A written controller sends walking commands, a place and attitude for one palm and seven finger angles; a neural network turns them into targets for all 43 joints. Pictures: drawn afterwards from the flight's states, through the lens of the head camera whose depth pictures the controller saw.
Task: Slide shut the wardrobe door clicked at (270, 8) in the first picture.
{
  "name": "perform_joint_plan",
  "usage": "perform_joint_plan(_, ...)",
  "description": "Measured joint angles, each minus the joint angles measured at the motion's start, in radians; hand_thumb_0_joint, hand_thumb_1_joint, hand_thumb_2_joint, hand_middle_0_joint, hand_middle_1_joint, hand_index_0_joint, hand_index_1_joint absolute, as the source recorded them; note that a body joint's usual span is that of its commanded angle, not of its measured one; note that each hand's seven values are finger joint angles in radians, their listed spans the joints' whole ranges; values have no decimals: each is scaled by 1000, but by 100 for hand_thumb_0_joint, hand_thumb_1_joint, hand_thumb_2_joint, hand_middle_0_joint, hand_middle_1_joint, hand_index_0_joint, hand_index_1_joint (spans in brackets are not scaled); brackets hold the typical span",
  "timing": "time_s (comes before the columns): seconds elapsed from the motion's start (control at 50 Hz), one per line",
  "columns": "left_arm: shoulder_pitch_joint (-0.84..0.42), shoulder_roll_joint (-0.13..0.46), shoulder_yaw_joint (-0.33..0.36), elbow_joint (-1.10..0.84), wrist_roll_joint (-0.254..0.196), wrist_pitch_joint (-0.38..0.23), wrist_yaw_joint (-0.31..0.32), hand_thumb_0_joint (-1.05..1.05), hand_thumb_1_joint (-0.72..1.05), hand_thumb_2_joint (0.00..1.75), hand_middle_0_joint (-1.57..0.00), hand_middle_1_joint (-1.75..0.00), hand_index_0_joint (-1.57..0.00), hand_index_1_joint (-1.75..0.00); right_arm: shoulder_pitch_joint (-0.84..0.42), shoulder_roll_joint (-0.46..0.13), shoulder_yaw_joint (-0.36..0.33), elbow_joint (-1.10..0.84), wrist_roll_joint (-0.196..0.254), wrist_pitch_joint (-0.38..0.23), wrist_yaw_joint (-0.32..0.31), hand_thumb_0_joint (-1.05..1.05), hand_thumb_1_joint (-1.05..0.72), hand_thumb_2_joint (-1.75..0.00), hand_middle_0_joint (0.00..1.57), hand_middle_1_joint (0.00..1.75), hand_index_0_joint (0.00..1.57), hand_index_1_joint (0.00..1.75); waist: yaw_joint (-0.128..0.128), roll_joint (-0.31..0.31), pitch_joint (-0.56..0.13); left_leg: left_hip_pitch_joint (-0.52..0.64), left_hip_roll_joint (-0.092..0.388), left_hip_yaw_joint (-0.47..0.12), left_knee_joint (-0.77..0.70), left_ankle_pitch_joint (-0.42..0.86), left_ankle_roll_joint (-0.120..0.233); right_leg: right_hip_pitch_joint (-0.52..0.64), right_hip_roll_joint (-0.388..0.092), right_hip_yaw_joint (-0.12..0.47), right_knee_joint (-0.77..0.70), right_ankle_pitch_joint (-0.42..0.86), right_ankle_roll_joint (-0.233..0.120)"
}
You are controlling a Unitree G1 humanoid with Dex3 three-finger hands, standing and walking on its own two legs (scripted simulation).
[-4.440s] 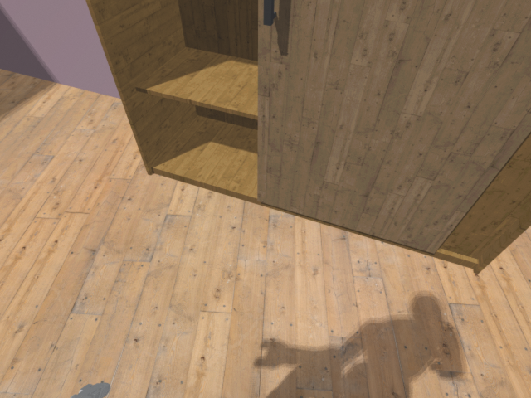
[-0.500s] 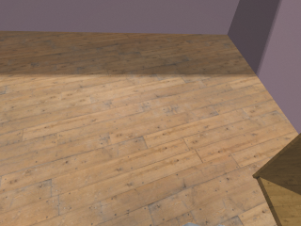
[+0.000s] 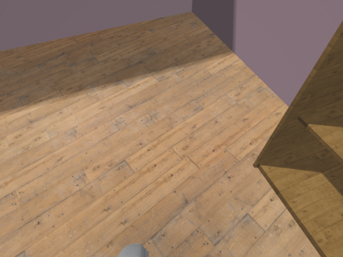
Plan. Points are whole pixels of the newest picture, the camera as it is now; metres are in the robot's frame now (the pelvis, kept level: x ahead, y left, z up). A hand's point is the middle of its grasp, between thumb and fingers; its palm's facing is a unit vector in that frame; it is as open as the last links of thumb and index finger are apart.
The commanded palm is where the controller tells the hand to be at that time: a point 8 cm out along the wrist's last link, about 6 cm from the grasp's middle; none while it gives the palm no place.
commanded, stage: turn to face it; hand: right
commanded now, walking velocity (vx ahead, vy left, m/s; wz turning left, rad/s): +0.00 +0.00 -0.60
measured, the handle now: out of the picture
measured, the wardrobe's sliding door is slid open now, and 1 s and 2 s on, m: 0.62 0.62 0.62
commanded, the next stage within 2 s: take the last steps up to it in 1.74 s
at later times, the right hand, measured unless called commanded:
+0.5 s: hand out of the picture +0.00 -0.15 -0.16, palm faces +0.33 +0.91 -0.25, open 7.4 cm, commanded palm none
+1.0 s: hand out of the picture -0.03 -0.20 -0.15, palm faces +0.60 +0.75 -0.29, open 7.4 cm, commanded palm none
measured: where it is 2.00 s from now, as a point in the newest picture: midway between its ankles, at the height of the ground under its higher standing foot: outside the picture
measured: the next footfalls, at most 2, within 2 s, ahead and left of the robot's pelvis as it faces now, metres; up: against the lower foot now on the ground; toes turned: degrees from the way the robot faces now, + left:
left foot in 0.20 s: +0.07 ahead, +0.17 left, +0.00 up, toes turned -4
right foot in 0.60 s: -0.02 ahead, -0.09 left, +0.00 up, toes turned -30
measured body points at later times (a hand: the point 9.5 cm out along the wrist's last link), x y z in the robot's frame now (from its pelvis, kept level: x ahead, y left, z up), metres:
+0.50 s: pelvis +0.00 +0.05 +0.00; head +0.04 +0.05 +0.44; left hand +0.18 +0.28 -0.15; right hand -0.02 -0.20 -0.14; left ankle +0.03 +0.17 -0.74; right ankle -0.05 -0.08 -0.69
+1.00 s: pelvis +0.00 +0.05 -0.01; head +0.04 +0.05 +0.44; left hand +0.20 +0.22 -0.16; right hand -0.06 -0.23 -0.13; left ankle +0.08 +0.15 -0.74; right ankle -0.05 -0.07 -0.74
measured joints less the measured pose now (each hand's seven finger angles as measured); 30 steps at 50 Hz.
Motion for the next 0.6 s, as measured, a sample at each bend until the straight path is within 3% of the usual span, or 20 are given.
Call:
perform_joint_plan(0.12, -12, 31, 20, -5, 3, 19, -8, 0, 90, 90, -20, -30, -20, -30, -39, 14, 14, -32, 6, -2, 0, 0, -91, -90, 19, 30, 20, 29, 18, -28, -5, 75, -29, -2, -203, -22, 1, -12, 13, 73, 19, 1, 28)
perform_joint_plan(0.18, -16, 53, 32, -13, 0, 32, -10, 0, 90, 90, -20, -30, -20, -30, -48, 30, 29, -62, 8, -21, 4, 0, -91, -90, 19, 30, 20, 29, 23, -42, -15, 167, -50, 16, -413, 74, 12, -44, 29, 115, 76, -19, 52)
perform_joint_plan(0.2, -16, 60, 37, -18, -4, 35, -12, 0, 90, 90, -20, -30, -20, -30, -44, 32, 34, -75, 3, -33, 3, 0, -91, -90, 19, 30, 20, 29, 18, -37, -21, 186, -42, 22, -468, 139, 44, -67, 37, 116, 124, -49, 56)
perform_joint_plan(0.24, -24, 85, 52, -20, -2, 48, -12, 0, 90, 90, -20, -30, -20, -30, -44, 57, 49, -82, -4, -41, 2, 0, -91, -90, 20, 30, 20, 30, 18, -61, -20, 182, -35, 59, -427, 123, 82, -133, 38, 116, 313, -191, 67)
perform_joint_plan(0.3, -38, 110, 65, -20, 4, 63, -21, 0, 91, 90, -20, -30, -20, -30, -22, 84, 61, -87, -9, -38, 0, 0, -91, -89, 20, 30, 20, 30, 14, -64, -25, 211, -9, 96, -443, 94, 90, -215, 25, 70, 585, -205, 83)
perform_joint_plan(0.34, -49, 117, 65, -25, 5, 62, -26, 0, 91, 90, -20, -30, -20, -30, -11, 91, 66, -83, -11, -38, -1, 0, -90, -89, 20, 30, 20, 30, 16, -55, -19, 233, 8, 117, -470, 104, 88, -232, 4, 43, 654, -179, 99)
perform_joint_plan(0.4, -63, 116, 59, -32, 2, 64, -31, 0, 91, 90, -20, -30, -20, -30, 3, 92, 73, -75, -14, -40, 1, 0, -90, -89, 20, 30, 20, 30, 14, -33, -5, 257, 34, 153, -494, 113, 87, -214, -20, 16, 622, -178, 117)
perform_joint_plan(0.48, -89, 108, 48, -35, -3, 69, -35, 0, 91, 90, -20, -30, -20, -30, 23, 79, 73, -65, -18, -39, 5, 0, -90, -89, 20, 30, 21, 30, -4, -10, 13, 263, 66, 199, -491, 107, 77, -157, -37, -16, 470, -199, 121)
perform_joint_plan(0.54, -108, 96, 35, -46, -7, 63, -36, 0, 91, 90, -20, -30, -20, -30, 37, 55, 62, -55, -19, -32, 7, 0, -90, -89, 20, 30, 21, 30, -21, 7, 24, 253, 90, 233, -458, 88, 62, -95, -37, -44, 324, -198, 109)
perform_joint_plan(0.58, -112, 90, 27, -59, -7, 50, -38, 0, 91, 90, -20, -30, -20, -30, 50, 34, 51, -48, -15, -25, 8, 0, -90, -89, 20, 30, 21, 30, -26, 18, 23, 237, 109, 256, -407, 61, 45, -32, -32, -65, 174, -117, 98)
perform_joint_plan(0.6, -112, 90, 23, -67, -5, 40, -39, 0, 91, 90, -20, -30, -20, -30, 59, 23, 44, -47, -11, -20, 10, 0, -90, -89, 20, 30, 21, 30, -28, 20, 17, 212, 119, 256, -355, 42, 37, -13, -27, -61, 120, -76, 71)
